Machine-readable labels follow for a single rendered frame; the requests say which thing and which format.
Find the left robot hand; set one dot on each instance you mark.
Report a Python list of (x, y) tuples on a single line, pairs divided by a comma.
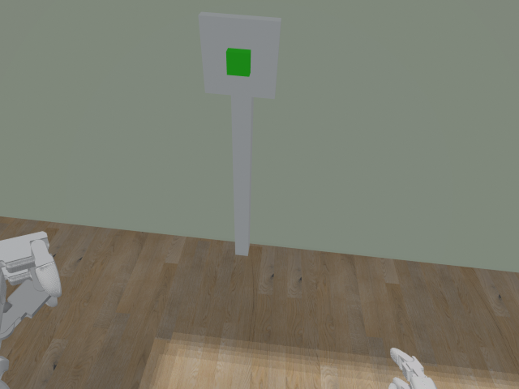
[(26, 260)]

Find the panel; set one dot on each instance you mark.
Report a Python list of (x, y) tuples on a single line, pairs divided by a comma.
[(261, 35)]

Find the right robot hand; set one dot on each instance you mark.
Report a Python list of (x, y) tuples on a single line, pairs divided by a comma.
[(412, 370)]

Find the button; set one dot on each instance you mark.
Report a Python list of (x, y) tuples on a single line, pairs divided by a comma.
[(238, 62)]

